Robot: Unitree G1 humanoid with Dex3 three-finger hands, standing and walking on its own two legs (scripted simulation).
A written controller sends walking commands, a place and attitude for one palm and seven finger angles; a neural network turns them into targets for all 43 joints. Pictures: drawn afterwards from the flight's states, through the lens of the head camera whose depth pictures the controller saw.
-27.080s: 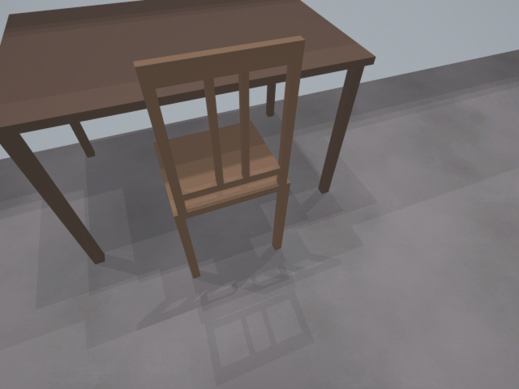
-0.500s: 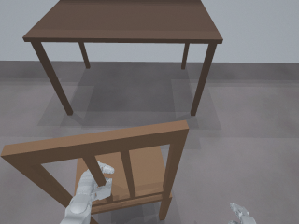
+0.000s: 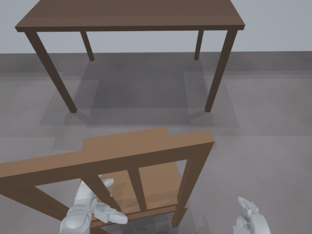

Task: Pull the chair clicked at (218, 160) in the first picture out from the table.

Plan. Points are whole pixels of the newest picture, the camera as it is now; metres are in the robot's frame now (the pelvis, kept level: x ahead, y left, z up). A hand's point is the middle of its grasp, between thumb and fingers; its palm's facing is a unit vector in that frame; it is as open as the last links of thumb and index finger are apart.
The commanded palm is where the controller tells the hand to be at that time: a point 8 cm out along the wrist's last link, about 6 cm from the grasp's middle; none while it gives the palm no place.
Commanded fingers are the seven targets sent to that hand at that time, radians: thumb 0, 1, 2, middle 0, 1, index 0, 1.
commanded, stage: open the thumb and straighten the fingers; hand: left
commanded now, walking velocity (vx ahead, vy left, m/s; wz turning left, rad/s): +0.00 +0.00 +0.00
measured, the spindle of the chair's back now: (106, 197) +0.22 +0.14 -0.04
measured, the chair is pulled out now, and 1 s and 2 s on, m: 0.65 0.65 0.65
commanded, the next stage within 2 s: draw the fingers out of the gap in 0.18 s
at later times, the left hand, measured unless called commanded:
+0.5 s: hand (101, 214) +0.19 +0.14 -0.04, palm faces +0.02 -0.98 -0.20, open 17.4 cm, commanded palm +0.16 +0.19 -0.02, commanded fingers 0.00 -0.55 0.20 0.00 0.00 0.00 0.00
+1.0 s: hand out of the picture +0.12 +0.14 -0.04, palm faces +0.02 -0.98 -0.17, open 17.5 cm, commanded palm +0.09 +0.19 -0.02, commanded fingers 0.00 -0.55 0.20 0.00 0.00 0.00 0.00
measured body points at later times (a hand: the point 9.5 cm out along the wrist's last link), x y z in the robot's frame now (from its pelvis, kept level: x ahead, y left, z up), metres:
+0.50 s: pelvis +0.00 -0.01 -0.01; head +0.03 -0.02 +0.44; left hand +0.18 +0.20 -0.03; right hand +0.16 -0.25 -0.09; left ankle -0.01 +0.13 -0.70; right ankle -0.03 -0.14 -0.70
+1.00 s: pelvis -0.02 -0.02 -0.02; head +0.00 -0.03 +0.43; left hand +0.11 +0.19 -0.03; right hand +0.16 -0.26 -0.09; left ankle -0.01 +0.13 -0.70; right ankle -0.03 -0.14 -0.70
